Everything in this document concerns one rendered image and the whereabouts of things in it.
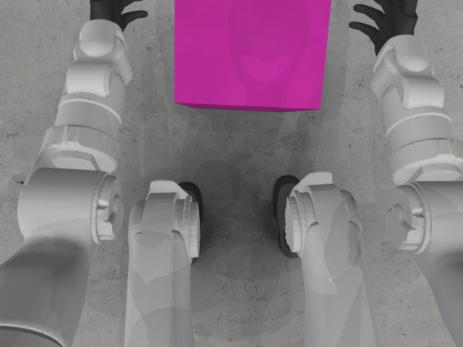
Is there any robot left hand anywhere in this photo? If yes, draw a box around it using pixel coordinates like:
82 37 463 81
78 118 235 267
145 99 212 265
90 0 148 32

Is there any right robot upper arm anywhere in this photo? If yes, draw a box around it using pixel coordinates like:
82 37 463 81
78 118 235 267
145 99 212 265
385 181 463 347

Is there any left robot upper arm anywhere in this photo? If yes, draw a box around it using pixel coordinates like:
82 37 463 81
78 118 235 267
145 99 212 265
0 168 124 347

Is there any robot left foot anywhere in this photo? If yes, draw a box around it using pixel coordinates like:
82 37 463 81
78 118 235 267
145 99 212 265
178 182 203 265

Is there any robot left forearm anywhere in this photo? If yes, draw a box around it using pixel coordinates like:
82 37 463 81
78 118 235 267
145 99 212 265
17 19 133 236

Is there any robot right hand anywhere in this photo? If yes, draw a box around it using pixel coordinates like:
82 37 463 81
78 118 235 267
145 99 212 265
349 0 418 56

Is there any robot left shin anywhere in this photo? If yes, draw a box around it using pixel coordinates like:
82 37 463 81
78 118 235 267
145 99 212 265
128 180 189 244

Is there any robot right forearm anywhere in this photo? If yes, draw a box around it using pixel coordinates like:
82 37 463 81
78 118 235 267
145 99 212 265
370 35 463 186

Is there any carton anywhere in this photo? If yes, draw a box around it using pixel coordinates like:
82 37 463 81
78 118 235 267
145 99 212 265
174 0 331 112

